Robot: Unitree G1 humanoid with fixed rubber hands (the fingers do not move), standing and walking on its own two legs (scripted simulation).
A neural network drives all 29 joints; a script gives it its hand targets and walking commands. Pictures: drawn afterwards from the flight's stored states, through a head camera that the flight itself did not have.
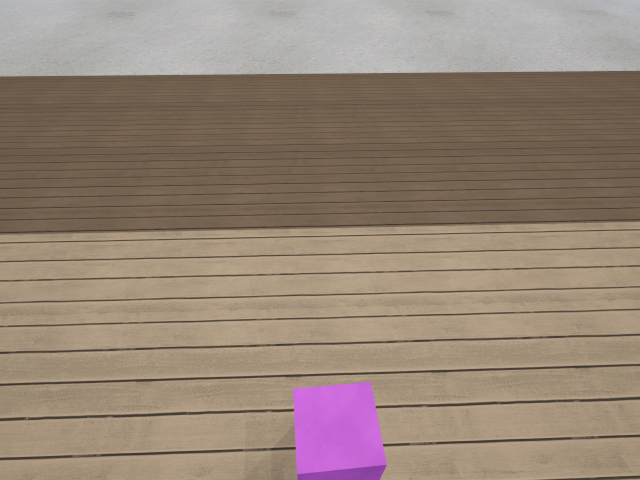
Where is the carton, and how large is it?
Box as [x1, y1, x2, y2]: [293, 382, 386, 479]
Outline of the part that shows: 370,382 293,389 296,462 298,479 379,479 386,465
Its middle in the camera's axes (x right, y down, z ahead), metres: +0.05 +0.55 +1.05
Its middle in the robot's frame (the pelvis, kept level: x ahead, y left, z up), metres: +0.39 -0.03 -0.66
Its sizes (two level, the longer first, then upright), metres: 0.210 0.200 0.250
